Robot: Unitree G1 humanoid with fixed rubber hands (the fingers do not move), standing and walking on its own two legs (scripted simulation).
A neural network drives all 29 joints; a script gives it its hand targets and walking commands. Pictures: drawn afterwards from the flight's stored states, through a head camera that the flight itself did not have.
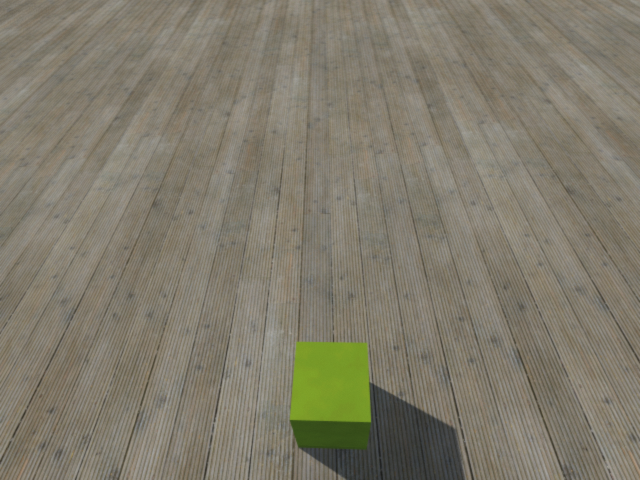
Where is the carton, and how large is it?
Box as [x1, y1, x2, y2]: [290, 342, 370, 449]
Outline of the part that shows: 296,342 290,421 298,446 366,449 370,425 366,343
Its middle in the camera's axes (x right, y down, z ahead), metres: +0.04 +0.46 +1.11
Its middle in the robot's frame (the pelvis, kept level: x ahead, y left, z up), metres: +0.45 +0.02 -0.65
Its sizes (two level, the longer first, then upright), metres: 0.210 0.200 0.250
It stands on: the floor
